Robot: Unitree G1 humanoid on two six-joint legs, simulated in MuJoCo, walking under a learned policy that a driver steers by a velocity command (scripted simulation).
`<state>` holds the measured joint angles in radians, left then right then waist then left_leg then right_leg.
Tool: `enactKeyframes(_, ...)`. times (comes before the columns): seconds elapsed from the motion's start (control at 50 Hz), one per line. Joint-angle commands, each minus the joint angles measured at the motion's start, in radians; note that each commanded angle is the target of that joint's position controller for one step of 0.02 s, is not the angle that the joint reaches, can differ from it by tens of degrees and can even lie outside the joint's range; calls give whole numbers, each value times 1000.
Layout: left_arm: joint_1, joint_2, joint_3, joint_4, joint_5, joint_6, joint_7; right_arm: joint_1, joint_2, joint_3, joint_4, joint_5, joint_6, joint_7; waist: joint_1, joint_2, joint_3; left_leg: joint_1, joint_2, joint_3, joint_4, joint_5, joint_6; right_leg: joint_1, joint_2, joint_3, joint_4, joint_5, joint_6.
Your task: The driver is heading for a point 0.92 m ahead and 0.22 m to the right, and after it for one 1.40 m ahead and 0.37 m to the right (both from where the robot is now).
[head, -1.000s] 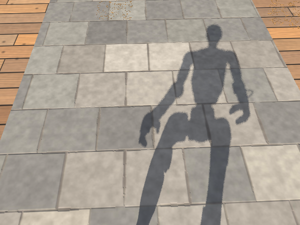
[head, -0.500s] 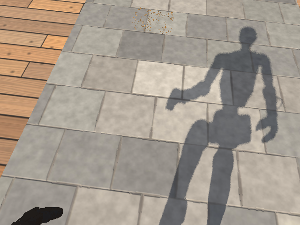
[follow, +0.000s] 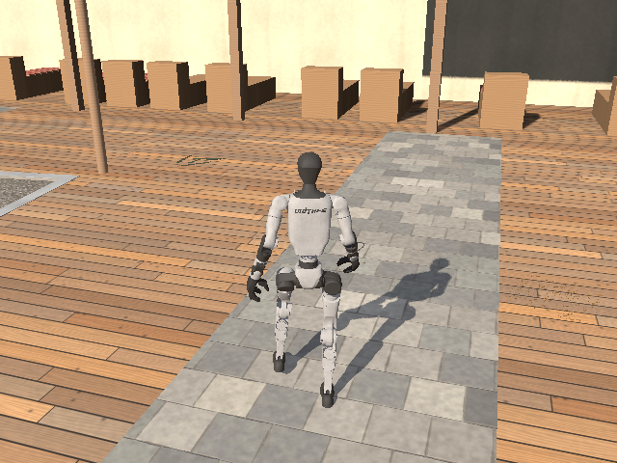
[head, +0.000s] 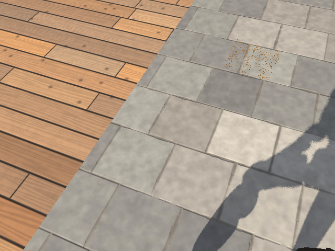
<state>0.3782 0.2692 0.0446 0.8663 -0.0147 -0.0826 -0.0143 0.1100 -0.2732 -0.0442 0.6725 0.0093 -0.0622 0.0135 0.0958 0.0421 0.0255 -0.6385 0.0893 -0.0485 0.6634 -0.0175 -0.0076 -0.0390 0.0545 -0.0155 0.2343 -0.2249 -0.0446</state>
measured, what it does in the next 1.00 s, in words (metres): walks ahead, turning right: left foot, then right foot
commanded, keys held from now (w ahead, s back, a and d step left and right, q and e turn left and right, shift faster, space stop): w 0.08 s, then w+e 0.92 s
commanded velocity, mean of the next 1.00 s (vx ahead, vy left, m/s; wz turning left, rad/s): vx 0.50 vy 0.00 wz -0.39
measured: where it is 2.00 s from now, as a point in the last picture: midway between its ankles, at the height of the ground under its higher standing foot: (243, 166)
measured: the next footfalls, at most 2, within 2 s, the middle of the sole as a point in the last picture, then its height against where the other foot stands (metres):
left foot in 0.16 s outside the picture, level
right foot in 0.68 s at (229, 244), level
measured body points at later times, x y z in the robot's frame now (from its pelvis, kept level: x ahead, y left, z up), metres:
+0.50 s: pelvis +0.28 +0.04 +0.00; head +0.30 +0.04 +0.45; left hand +0.48 +0.28 -0.11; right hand +0.27 -0.24 -0.13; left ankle +0.22 +0.15 -0.75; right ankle +0.41 -0.15 -0.69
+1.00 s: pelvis +0.54 -0.07 +0.00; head +0.57 -0.10 +0.45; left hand +0.73 +0.16 -0.10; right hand +0.62 -0.39 -0.09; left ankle +0.78 +0.03 -0.69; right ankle +0.48 -0.13 -0.75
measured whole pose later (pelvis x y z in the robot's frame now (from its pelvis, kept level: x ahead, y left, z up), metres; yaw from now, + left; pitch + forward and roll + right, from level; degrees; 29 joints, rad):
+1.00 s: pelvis +0.54 -0.07 +0.00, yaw -28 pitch +2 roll +1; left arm 0.33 0.28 0.07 0.73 -0.02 -0.04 0.00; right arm 0.05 -0.30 -0.05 0.72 -0.01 -0.09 0.00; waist 0.06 0.03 0.04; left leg -0.65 0.09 -0.10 0.70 -0.03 -0.07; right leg -0.15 0.10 0.12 0.35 -0.21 -0.08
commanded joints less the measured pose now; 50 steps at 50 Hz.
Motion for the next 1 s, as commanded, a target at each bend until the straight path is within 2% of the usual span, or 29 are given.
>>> enactKeyframes(0.02,14,178,38,-34,-8,-3,6,-128,-44,-6,-98,9,-22,14,1,-111,30,49,-32,34,-92,72,5,-25,-260,134,-73,273,-147)
enactKeyframes(0.1,28,201,45,-8,-11,21,15,-130,-81,-19,-112,8,-31,28,-40,-126,20,125,-61,41,-169,-47,55,73,-303,151,27,448,-116)
enactKeyframes(0.12,11,209,46,-9,-14,26,17,-48,-105,-33,-92,3,-34,24,-97,-127,-27,258,-86,61,-204,-48,76,58,-282,133,120,594,-99)
enactKeyframes(0.14,2,195,38,-15,-10,27,18,100,-153,-57,-49,-2,-34,15,-170,-111,-124,489,-80,58,-210,-23,106,-15,-233,102,288,639,-73)
enactKeyframes(0.16,-12,138,15,-50,17,22,18,293,-231,-80,-19,-19,-30,1,-244,-6,-288,810,117,-143,-159,14,171,-231,-168,67,594,361,-35)
enactKeyframes(0.18,127,22,-19,-60,7,3,14,322,-288,-88,-1,-21,-21,2,-175,259,-421,1086,344,-568,-251,-159,316,-587,-14,53,916,-329,20)
enactKeyframes(0.2,66,140,9,-42,-18,-8,11,325,-184,-65,-2,-13,-16,1,-220,149,-371,1021,318,-609,-319,-313,297,-687,-59,153,1026,-354,19)
enactKeyframes(0.22,-25,182,26,-72,-35,-13,9,261,-149,-51,0,-8,-18,-3,-211,107,-214,891,282,-451,-347,-290,253,-736,-100,137,1035,-263,15)
enactKeyframes(0.24,-69,168,26,-78,-29,-11,13,196,-124,-42,1,-11,-21,-2,-179,54,-141,761,238,-342,-381,-222,228,-704,-141,117,1000,-178,21)
enactKeyframes(0.26,-86,156,30,-80,-16,-4,15,146,-96,-35,3,-15,-26,2,-151,51,-82,659,203,-261,-419,-161,216,-675,-163,115,954,-122,29)
enactKeyframes(0.3,-45,111,28,-68,-17,24,15,100,-74,-34,16,-23,-43,5,-100,67,-50,536,170,-149,-489,-85,206,-581,-189,119,920,-58,40)
enactKeyframes(0.32,-42,89,26,-69,-17,35,15,92,-76,-36,27,-22,-51,5,-88,54,-36,505,170,-105,-510,-38,210,-575,-192,118,908,-45,47)
enactKeyframes(0.38,-98,75,27,-99,-10,51,16,95,-103,-48,59,-27,-61,-3,-82,21,3,494,170,4,-541,62,212,-638,-196,134,818,69,63)
enactKeyframes(0.48,-252,50,13,-150,-5,39,-16,129,-146,-58,96,-19,-49,-20,-134,-7,43,528,144,162,-558,97,178,-607,-173,56,529,299,47)
enactKeyframes(0.58,-375,60,12,-227,-5,41,-44,203,-183,-72,142,5,-13,-26,-166,-10,72,717,198,214,-479,216,153,-656,-147,-4,404,199,-4)
enactKeyframes(0.62,-349,87,26,-242,-5,45,-51,190,-209,-79,141,11,4,-32,-130,23,29,760,201,243,-365,517,129,-570,-92,-61,397,95,-40)
enactKeyframes(0.64,-289,110,40,-236,-6,49,-50,181,-223,-83,137,13,13,-37,-91,43,-17,764,196,255,-259,677,117,-480,-52,-90,403,42,-63)
enactKeyframes(0.66,-163,149,64,-208,-9,51,-45,166,-227,-82,132,15,22,-41,-16,38,-84,721,171,277,-82,739,94,-309,-8,-107,365,50,-93)
enactKeyframes(0.68,9,216,101,-164,-10,58,-29,167,-210,-73,123,10,21,-46,67,-5,-172,549,130,287,173,588,53,-20,-8,-39,314,96,-137)
enactKeyframes(0.7,49,337,127,-155,-17,62,-9,242,-82,-33,73,-31,1,-36,-6,-260,-245,103,-23,270,549,-201,-17,333,-265,443,276,23,-289)
enactKeyframes(0.72,49,315,110,-194,-9,45,-15,216,-82,-18,55,-15,-42,-21,-1,-229,-409,-80,-145,17,728,-599,-22,466,-399,875,100,-103,-408)
enactKeyframes(0.74,29,239,88,-188,-1,32,-21,95,-155,-38,27,27,-67,-8,37,-142,-306,-180,-82,-51,738,-519,2,411,-371,747,60,-77,-340)
enactKeyframes(0.76,-17,209,80,-188,-4,23,-20,62,-147,-33,14,32,-82,-7,6,-108,-192,-180,-40,-40,660,-429,21,271,-328,603,61,-7,-301)
enactKeyframes(0.78,-88,178,71,-198,-5,21,-18,63,-143,-35,28,8,-86,-15,-43,-51,-124,-123,-1,-36,568,-368,18,125,-283,497,58,90,-265)
enactKeyframes(0.8,-137,145,59,-216,3,20,-13,76,-155,-44,36,-9,-77,-20,-79,-64,-92,-47,23,-38,502,-325,11,15,-251,426,39,189,-250)
enactKeyframes(0.82,-158,136,55,-230,11,20,-10,91,-154,-47,38,-15,-64,-18,-103,-81,-84,7,29,-39,473,-300,0,-52,-232,400,17,235,-249)
enactKeyframes(0.88,-142,166,64,-227,5,15,7,79,-113,-39,27,-25,-36,-20,-114,-79,-64,42,14,-9,342,-227,-47,-162,-201,319,-11,340,-255)
enactKeyframes(0.96,-89,185,71,-209,-4,26,27,-78,-72,-19,-15,-20,-37,-13,-56,-115,-25,91,-39,-1,26,29,-71,-225,-137,256,-3,221,-194)
enactKeyframes(1.0,-56,191,73,-197,-6,31,30,-138,-76,-17,-32,-9,-43,-4,-29,-126,-19,139,-69,1,-69,101,-71,-230,-141,280,5,153,-177)
Velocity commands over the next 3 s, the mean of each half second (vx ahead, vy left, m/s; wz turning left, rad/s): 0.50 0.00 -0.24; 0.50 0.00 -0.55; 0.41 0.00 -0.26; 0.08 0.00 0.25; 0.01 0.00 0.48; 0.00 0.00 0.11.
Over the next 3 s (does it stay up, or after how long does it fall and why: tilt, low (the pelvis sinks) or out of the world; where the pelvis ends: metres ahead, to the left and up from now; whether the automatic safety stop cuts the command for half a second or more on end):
stays up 0.88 -0.18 -0.01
